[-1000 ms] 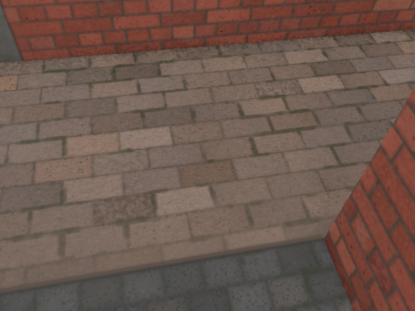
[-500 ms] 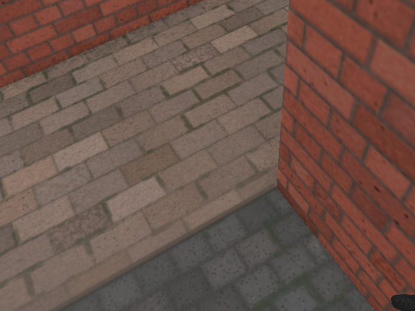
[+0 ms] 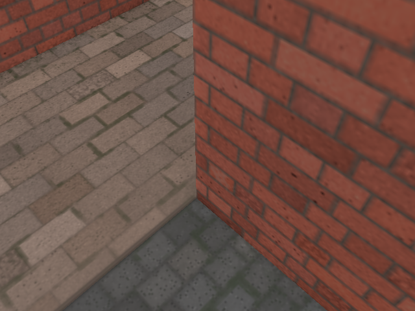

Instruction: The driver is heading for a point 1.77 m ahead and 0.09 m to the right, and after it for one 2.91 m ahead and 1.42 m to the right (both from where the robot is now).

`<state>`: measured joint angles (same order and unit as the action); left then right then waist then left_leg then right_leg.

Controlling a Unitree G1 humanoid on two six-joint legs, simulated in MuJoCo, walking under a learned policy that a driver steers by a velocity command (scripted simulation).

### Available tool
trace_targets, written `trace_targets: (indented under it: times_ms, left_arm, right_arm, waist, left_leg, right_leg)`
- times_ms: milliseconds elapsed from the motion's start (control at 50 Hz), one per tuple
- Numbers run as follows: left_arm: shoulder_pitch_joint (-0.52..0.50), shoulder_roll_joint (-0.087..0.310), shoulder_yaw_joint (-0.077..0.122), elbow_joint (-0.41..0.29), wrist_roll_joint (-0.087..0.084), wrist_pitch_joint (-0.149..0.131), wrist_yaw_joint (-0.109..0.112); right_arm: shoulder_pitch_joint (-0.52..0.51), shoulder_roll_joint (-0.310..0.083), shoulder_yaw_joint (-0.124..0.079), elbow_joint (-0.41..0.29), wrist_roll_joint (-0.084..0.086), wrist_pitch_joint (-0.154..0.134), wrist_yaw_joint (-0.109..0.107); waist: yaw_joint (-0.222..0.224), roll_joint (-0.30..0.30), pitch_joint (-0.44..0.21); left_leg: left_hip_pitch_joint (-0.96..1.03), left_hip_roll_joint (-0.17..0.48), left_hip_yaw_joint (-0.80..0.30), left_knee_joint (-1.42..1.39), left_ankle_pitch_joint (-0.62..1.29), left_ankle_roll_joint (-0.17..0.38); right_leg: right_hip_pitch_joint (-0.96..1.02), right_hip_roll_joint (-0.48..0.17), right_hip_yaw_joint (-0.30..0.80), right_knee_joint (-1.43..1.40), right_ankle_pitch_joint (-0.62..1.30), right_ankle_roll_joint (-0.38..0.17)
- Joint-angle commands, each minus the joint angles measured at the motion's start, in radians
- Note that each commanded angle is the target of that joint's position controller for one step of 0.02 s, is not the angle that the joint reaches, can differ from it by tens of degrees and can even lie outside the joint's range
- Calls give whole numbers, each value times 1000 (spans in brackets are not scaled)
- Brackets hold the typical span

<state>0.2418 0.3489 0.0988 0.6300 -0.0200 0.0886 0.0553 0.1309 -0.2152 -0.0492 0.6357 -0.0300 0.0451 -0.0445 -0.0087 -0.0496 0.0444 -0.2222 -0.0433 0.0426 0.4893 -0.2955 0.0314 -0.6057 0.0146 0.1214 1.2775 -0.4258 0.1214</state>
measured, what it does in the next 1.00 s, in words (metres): steps on the spot: right foot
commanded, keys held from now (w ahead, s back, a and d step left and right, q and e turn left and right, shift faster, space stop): no key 0.68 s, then w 0.32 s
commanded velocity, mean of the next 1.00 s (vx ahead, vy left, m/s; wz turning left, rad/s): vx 0.00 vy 0.00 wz -0.09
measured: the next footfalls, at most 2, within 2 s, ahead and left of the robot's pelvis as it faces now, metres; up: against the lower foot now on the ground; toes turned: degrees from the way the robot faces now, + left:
right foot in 0.14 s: +0.01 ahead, -0.14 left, +0.00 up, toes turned -1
left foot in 1.66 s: +0.19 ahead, +0.24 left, +0.00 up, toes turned -4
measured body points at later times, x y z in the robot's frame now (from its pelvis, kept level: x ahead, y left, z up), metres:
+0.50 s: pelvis -0.01 -0.03 +0.00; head +0.00 -0.05 +0.45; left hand +0.19 +0.17 -0.08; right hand +0.10 -0.30 -0.11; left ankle -0.02 +0.11 -0.73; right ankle -0.03 -0.14 -0.73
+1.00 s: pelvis +0.00 -0.04 +0.01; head +0.01 -0.05 +0.46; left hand +0.16 +0.19 -0.10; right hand +0.06 -0.31 -0.13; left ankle -0.02 +0.11 -0.73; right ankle -0.03 -0.14 -0.73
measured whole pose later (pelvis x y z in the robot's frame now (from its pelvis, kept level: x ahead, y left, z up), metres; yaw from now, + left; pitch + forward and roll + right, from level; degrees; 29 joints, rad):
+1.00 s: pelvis +0.00 -0.04 +0.01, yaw -4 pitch +0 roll +2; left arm 0.18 0.25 -0.03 0.76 0.02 0.02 0.02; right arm 0.21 -0.27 0.01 0.86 -0.02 0.04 -0.03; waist -0.05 -0.01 0.02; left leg -0.11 0.04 0.07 0.35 -0.23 -0.05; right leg -0.20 0.01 0.05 0.48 -0.28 -0.03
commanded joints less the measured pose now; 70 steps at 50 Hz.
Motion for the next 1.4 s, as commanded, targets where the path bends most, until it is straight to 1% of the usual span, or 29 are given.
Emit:
trace_targets:
  times_ms: [20, 40, 60, 80, 100, 120, 140, 160, 180, 200, 220, 240, 260, 280, 340, 420, 580, 620, 700, 720, 760, 1260, 1280, 1300, 1320, 1340, 1360, 1380, 1400]
  left_arm:
    - [-48, 0, -13, -82, 5, -23, -22]
    - [-63, -32, -31, -81, 12, -29, -27]
    - [-102, -36, -43, -97, 6, -49, -27]
    - [-104, -21, -45, -92, 4, -61, -27]
    - [-60, -11, -42, -63, 4, -75, -28]
    - [-41, 2, -44, -47, 13, -83, -28]
    - [-19, 37, -43, -39, 19, -81, -20]
    - [-2, 112, -42, -61, 29, -71, 5]
    - [-92, 68, -56, -54, 38, -64, 4]
    - [-86, 22, -65, -68, 33, -58, -3]
    - [-74, 14, -69, -57, 40, -61, -4]
    - [-72, 35, -67, -56, 43, -67, -4]
    - [-64, 41, -65, -48, 42, -72, -5]
    - [-74, 38, -71, -52, 42, -81, -10]
    - [-84, -7, -89, -57, 42, -85, -22]
    - [-103, -8, -95, -55, 45, -89, -33]
    - [-118, -3, -98, -24, 43, -97, -45]
    - [-119, -6, -102, -23, 46, -87, -40]
    - [-114, -4, -105, -8, 50, -87, -39]
    - [-114, 4, -103, 3, 45, -86, -39]
    - [-103, 9, -102, 13, 44, -85, -36]
    - [-79, 41, -90, 132, 39, -81, -21]
    - [98, 187, -25, 140, 13, -84, 10]
    - [188, 257, -3, 179, -1, -85, 31]
    - [186, 247, -10, 199, 13, -110, 43]
    - [146, 183, -21, 196, 16, -133, 49]
    - [104, 128, -29, 183, 9, -142, 56]
    - [91, 97, -31, 168, 6, -142, 60]
    - [83, 90, -31, 159, 3, -139, 60]
  right_arm:
    - [-99, -79, -7, -82, 7, -22, -11]
    - [-95, -79, -6, -79, 9, -20, -7]
    - [-68, -114, -18, -75, 21, -20, -11]
    - [-46, -141, -27, -71, 28, -21, -14]
    - [-40, -150, -31, -70, 40, -24, -11]
    - [-20, -137, -22, -68, 44, -26, 0]
    - [19, -125, -17, -53, 41, -37, 10]
    - [39, -98, -8, -77, 4, -47, 27]
    - [44, -36, 15, -105, -23, -57, 43]
    - [-16, -104, 0, -84, -22, -56, 51]
    - [-42, -107, 2, -79, -6, -54, 55]
    - [-45, -90, 7, -66, 6, -49, 55]
    - [-30, -82, 11, -58, 7, -43, 56]
    - [-30, -90, 10, -62, 8, -34, 56]
    - [-1, -94, 13, -36, 5, -24, 50]
    - [14, -106, 16, -11, 5, -21, 43]
    - [48, -135, 21, 39, 6, -20, 32]
    - [57, -139, 24, 58, 1, -18, 25]
    - [80, -140, 28, 96, 8, -12, 20]
    - [67, -143, 28, 91, 4, -13, 19]
    - [73, -152, 28, 107, 5, -14, 18]
    - [83, -177, 37, 259, 12, -21, 17]
    - [39, -264, 4, 224, 40, 6, 20]
    - [-22, -207, 10, 181, 27, 14, 34]
    - [-11, -177, 3, 165, 29, 7, 45]
    - [30, -170, -2, 171, 36, -7, 52]
    - [57, -174, -6, 175, 31, -20, 53]
    - [61, -172, -6, 170, 14, -25, 50]
    - [59, -156, 0, 156, 4, -23, 52]
  waist:
    - [15, 161, -69]
    - [3, 183, -87]
    - [-17, 196, -93]
    - [-24, 175, -97]
    - [-7, 139, -103]
    - [3, 103, -88]
    - [0, 87, -92]
    - [-35, -28, -167]
    - [-99, -214, -225]
    - [-39, -101, -197]
    - [-20, -39, -177]
    - [-16, -7, -155]
    - [-19, -3, -132]
    - [-28, -13, -129]
    - [-31, 0, -99]
    - [-36, 14, -76]
    - [-46, 12, -93]
    - [-42, 19, -103]
    - [-38, 16, -105]
    - [-48, -2, -82]
    - [-44, 4, -86]
    - [-47, 27, -74]
    - [81, 108, -97]
    - [115, -15, -47]
    - [68, -65, -5]
    - [22, -96, 36]
    - [0, -111, 45]
    - [-4, -95, 23]
    - [-8, -79, -7]
  left_leg:
    - [61, 182, -122, -129, 360, 171]
    - [89, 185, -119, -110, 375, 171]
    - [106, 214, -129, -99, 433, 183]
    - [119, 232, -149, -82, 445, 190]
    - [104, 229, -147, -55, 416, 177]
    - [90, 217, -143, -20, 501, 141]
    - [75, 207, -130, 16, 540, 91]
    - [-4, 177, -95, 68, 384, 8]
    - [6, 114, -42, -18, 158, -44]
    - [45, 115, -35, -22, 147, -55]
    - [52, 108, -25, -27, 186, -45]
    - [52, 105, -21, -28, 225, -32]
    - [52, 109, -24, -39, 250, -28]
    - [57, 107, -32, -46, 231, -22]
    - [72, 110, -34, -70, 215, -23]
    - [84, 116, -40, -97, 198, -29]
    - [124, 127, -46, -124, 213, -35]
    - [140, 121, -43, -125, 238, -33]
    - [156, 114, -37, -133, 211, -33]
    - [158, 124, -46, -143, 236, -33]
    - [165, 123, -43, -141, 254, -31]
    - [180, 125, -35, -183, 292, -34]
    - [-72, 17, 67, 110, -93, -32]
    - [-379, 18, -63, 324, -211, -18]
    - [-480, 11, -209, 517, -215, 2]
    - [-536, 9, -290, 613, -168, 18]
    - [-565, 17, -307, 647, -106, 19]
    - [-555, 24, -307, 635, -53, 13]
    - [-530, 35, -287, 599, -14, 0]
  right_leg:
    - [54, -55, -48, -231, -8, 18]
    - [102, -63, -74, -340, -57, 15]
    - [143, -53, -117, -420, -105, 3]
    - [173, -47, -137, -505, -96, -8]
    - [248, -37, -145, -631, -11, -18]
    - [327, -31, -129, -798, 141, -37]
    - [392, -58, -69, -869, 273, -60]
    - [524, -193, 85, -823, 650, -110]
    - [451, -238, 179, -804, 584, -209]
    - [433, -203, 134, -815, 477, -220]
    - [420, -170, 96, -817, 409, -190]
    - [415, -138, 66, -808, 400, -167]
    - [403, -124, 52, -809, 383, -155]
    - [390, -120, 46, -803, 380, -153]
    - [350, -114, 46, -819, 338, -155]
    - [332, -108, 47, -842, 308, -155]
    - [350, -101, 41, -863, 357, -159]
    - [356, -100, 40, -856, 381, -166]
    - [352, -104, 44, -878, 352, -166]
    - [335, -95, 38, -872, 362, -164]
    - [343, -94, 34, -872, 382, -162]
    - [399, -80, 18, -902, 444, -164]
    - [567, -241, 252, -974, 86, -231]
    - [656, -392, 515, -1070, -291, -329]
    - [606, -464, 609, -1107, -342, -350]
    - [576, -451, 524, -1089, -207, -333]
    - [579, -400, 379, -1061, -18, -309]
    - [577, -361, 276, -1036, 128, -287]
    - [572, -335, 210, -1023, 219, -270]
Velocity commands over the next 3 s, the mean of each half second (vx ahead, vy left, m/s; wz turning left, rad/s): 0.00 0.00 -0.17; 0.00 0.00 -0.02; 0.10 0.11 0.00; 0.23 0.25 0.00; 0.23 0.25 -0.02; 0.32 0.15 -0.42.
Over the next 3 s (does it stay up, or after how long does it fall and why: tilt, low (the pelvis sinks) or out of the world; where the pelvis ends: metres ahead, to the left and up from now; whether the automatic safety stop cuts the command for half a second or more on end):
stays up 0.57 0.45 0.01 its command is cut before an obstacle after 0.7 s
